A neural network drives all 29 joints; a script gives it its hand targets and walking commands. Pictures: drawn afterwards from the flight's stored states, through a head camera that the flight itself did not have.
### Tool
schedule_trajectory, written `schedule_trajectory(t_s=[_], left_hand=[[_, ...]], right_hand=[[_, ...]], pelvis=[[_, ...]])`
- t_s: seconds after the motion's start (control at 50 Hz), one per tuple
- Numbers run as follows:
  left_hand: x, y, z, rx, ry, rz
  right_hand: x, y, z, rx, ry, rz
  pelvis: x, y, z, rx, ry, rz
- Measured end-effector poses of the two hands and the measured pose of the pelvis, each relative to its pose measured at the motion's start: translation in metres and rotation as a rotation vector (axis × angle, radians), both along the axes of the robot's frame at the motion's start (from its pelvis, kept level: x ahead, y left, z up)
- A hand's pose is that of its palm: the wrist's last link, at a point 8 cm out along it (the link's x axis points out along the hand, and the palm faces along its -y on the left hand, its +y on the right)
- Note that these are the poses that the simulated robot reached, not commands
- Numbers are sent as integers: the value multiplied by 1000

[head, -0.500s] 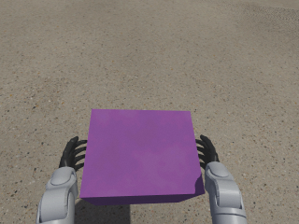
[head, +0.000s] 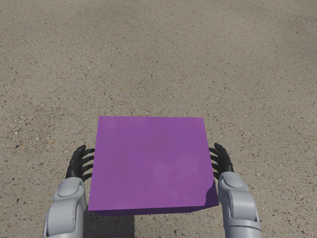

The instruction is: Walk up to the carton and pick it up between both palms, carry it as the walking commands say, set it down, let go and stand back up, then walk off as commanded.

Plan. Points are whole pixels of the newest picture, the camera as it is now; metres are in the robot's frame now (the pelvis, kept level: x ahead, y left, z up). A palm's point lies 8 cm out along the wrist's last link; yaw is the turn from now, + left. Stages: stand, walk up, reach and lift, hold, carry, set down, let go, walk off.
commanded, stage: carry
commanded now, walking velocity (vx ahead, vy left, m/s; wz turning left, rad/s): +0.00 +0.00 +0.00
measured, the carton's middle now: (150, 170) +0.32 +0.03 -0.08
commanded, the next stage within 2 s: none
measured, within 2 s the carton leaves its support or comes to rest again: neither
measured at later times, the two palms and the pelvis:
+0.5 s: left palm (131, 82) +0.58 +0.13 +0.01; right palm (234, 87) +0.61 -0.23 +0.02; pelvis +0.33 -0.06 +0.01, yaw +0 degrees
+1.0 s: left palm (156, 33) +0.95 +0.07 -0.01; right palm (231, 47) +0.93 -0.29 -0.02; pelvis +0.67 -0.11 -0.03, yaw -2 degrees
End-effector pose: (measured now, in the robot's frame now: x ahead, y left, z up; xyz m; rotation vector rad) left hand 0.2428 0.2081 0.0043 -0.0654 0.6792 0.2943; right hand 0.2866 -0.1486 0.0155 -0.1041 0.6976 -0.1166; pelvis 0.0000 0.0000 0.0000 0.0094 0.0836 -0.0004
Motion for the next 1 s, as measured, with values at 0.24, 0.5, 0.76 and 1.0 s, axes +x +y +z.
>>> schedule_trajectory(t_s=[0.24,0.5,0.76,1.0], left_hand=[[215,-76,18,86,-29,-201],[341,-81,2,18,31,-70],[522,-122,12,70,18,-110],[705,-143,-15,126,36,-139]], right_hand=[[137,-73,-17,68,-42,-182],[319,-79,7,-2,3,-59],[481,-122,-7,36,-24,-88],[645,-140,-35,82,-47,-169]], pelvis=[[171,-20,-11,-10,-16,-10],[329,-59,5,2,-8,-5],[495,-84,-5,-3,-15,48],[672,-106,-27,13,21,-43]])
